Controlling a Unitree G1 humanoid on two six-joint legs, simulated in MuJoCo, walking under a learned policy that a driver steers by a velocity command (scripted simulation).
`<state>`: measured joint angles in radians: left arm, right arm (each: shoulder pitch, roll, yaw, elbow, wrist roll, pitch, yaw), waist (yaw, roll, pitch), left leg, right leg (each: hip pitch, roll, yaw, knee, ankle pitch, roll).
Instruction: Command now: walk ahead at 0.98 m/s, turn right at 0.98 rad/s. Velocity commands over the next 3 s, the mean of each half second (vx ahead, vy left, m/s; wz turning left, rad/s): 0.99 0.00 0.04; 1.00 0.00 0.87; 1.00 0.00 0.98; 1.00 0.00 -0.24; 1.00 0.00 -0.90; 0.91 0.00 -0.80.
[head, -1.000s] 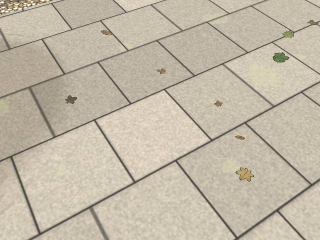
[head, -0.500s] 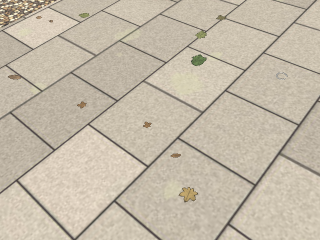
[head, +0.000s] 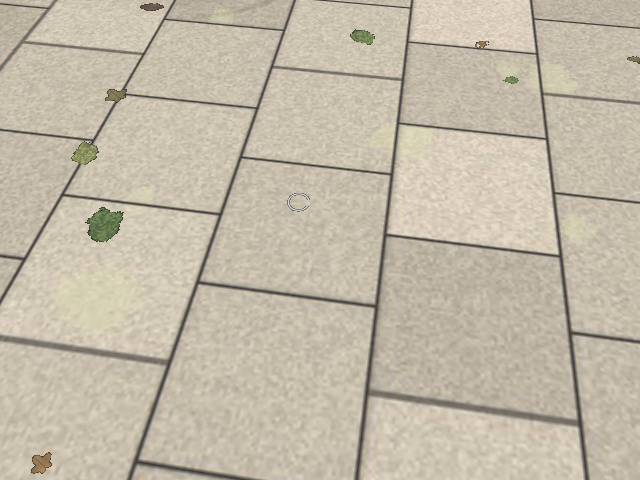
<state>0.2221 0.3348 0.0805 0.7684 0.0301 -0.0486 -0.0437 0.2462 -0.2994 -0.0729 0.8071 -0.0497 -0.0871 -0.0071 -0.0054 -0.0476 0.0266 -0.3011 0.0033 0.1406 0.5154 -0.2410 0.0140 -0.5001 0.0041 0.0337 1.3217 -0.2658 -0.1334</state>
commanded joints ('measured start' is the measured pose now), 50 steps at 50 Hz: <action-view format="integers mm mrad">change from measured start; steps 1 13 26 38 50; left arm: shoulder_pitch -38 -77 92 41 -296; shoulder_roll -63 48 -49 -38 -38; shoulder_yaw -38 -43 -32 -40 -97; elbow -121 -128 73 -31 -246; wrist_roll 13 27 -16 31 12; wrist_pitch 25 -28 -102 -47 -18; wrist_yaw -32 -6 28 51 19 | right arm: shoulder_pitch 106 252 -22 264 179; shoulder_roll -1 -217 48 -261 -158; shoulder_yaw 10 5 30 -60 -39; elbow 15 120 -55 35 -34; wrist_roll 24 35 33 45 60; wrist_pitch -41 -23 73 83 6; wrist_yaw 19 3 68 30 18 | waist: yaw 10 148 -29 -129 -55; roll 125 165 -23 321 33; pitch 10 -82 81 -50 54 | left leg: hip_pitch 166 323 -451 510 -18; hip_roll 301 248 145 58 -45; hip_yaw -292 -45 -122 -414 -474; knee -340 -46 671 171 -308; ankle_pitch -21 1197 198 271 386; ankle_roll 73 121 77 349 257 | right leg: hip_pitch -277 315 353 -171 -43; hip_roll -131 72 -192 56 -80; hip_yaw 56 -116 -170 -190 -48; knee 22 -719 -1196 391 -553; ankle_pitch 72 88 352 -240 305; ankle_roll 6 -32 78 135 191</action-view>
